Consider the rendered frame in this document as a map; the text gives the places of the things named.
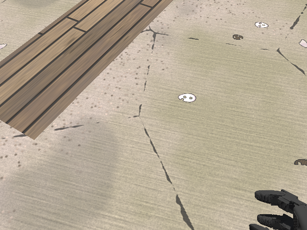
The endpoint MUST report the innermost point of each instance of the right robot hand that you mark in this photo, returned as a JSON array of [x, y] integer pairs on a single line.
[[285, 201]]

